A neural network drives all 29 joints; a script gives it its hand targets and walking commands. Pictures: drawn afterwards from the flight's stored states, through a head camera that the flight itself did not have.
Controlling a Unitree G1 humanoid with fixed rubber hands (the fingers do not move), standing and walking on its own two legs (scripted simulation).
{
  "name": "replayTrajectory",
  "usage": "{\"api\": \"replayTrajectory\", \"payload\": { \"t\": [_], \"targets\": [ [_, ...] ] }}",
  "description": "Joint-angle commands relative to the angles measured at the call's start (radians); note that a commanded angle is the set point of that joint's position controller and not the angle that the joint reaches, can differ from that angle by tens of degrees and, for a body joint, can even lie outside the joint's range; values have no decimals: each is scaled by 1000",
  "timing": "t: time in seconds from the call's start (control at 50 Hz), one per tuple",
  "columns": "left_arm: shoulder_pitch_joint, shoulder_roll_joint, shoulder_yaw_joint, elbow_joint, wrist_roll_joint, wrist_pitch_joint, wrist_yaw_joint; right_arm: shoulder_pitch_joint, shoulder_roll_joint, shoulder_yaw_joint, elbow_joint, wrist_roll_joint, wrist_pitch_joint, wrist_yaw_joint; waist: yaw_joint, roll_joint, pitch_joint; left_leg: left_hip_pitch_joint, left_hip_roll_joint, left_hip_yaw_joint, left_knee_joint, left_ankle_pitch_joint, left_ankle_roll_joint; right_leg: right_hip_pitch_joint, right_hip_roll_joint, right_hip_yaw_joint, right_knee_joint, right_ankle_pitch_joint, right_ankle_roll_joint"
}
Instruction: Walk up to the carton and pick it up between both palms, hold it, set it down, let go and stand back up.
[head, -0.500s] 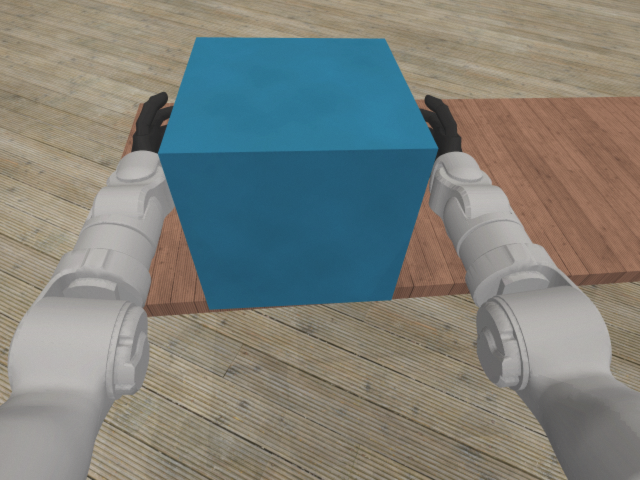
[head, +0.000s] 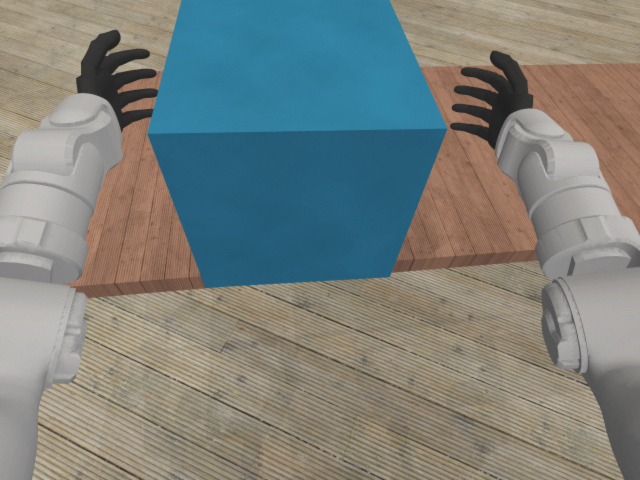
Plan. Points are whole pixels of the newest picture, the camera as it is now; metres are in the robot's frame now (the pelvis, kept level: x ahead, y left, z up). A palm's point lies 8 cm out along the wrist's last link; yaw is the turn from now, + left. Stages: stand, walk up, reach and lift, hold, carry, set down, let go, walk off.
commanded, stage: set down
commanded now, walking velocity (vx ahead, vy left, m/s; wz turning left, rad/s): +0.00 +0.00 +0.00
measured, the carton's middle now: (294, 147) +0.51 +0.05 +0.13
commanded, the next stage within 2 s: none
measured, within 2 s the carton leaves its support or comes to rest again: neither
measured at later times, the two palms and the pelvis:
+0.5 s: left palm (64, 65) +0.46 +0.26 +0.25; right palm (528, 97) +0.48 -0.19 +0.23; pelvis +0.01 +0.00 +0.01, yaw +2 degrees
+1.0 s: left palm (73, 170) +0.39 +0.26 +0.18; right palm (525, 171) +0.42 -0.20 +0.18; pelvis -0.01 -0.01 +0.01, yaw +1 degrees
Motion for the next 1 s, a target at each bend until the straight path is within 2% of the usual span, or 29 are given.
{"api": "replayTrajectory", "payload": {
  "t": [0.0, 0.16, 0.26, 0.32, 0.4, 0.46, 0.54, 0.64, 0.72, 0.8, 0.9, 0.98],
  "targets": [
    [-702, 231, 66, -278, -16, 30, -8, -748, -258, -71, -276, -6, 12, -1, -16, 39, -966, 616, -70, 41, 85, 367, -22, 216, 56, -76, 55, 268, 42],
    [-755, 262, 84, -164, 33, 95, -27, -754, -259, -81, -126, -24, 93, -15, -28, 83, -852, 587, -86, 35, 55, 358, -17, 283, 40, -67, 44, 322, 53],
    [-723, 229, 86, -116, 63, 102, -56, -703, -245, -66, -62, -13, 101, -18, -40, 113, -750, 664, -84, 26, 48, 441, -34, 320, 39, -61, 6, 367, 42],
    [-653, 199, 101, -116, 91, 95, -82, -634, -233, -57, -65, -5, 88, -18, -44, 114, -685, 708, -83, 20, 39, 497, -41, 362, 40, -53, -23, 389, 26],
    [-513, 160, 141, -162, 138, 76, -114, -509, -212, -57, -138, -4, 59, -13, -40, 87, -606, 735, -82, 12, 16, 540, -37, 437, 40, -43, -61, 391, -4],
    [-425, 152, 180, -264, 157, 62, -121, -435, -211, -81, -268, -13, 32, -9, -34, 61, -606, 751, -84, 13, 3, 546, -30, 473, 46, -42, -72, 381, -19],
    [-375, 183, 224, -462, 142, 67, -103, -413, -234, -146, -494, -48, 10, -2, -24, 47, -665, 782, -84, 27, 3, 510, -31, 446, 62, -46, -65, 324, -31],
    [-310, 219, 266, -635, 117, 95, -72, -376, -224, -192, -649, -80, 16, 2, -11, 43, -707, 716, -82, 49, -7, 387, -6, 435, 61, -45, -25, 242, -26],
    [-246, 239, 289, -696, 113, 110, -63, -314, -194, -186, -676, -78, 31, -2, -4, 49, -719, 659, -81, 62, -14, 330, 18, 456, 50, -36, 4, 219, -13],
    [-181, 238, 307, -679, 131, 119, -73, -240, -162, -169, -625, -67, 51, -9, -6, 52, -645, 616, -81, 63, -28, 278, 33, 479, 36, -27, 8, 185, -2],
    [-78, 199, 320, -636, 173, 123, -100, -136, -122, -164, -572, -70, 57, -20, -23, 43, -496, 602, -83, 58, -52, 219, 38, 511, 24, -25, -16, 134, -2],
    [8, 160, 324, -659, 202, 123, -121, -51, -101, -182, -607, -85, 48, -25, -40, 49, -409, 616, -85, 55, -67, 199, 34, 533, 23, -28, -37, 112, -14]
  ]
}}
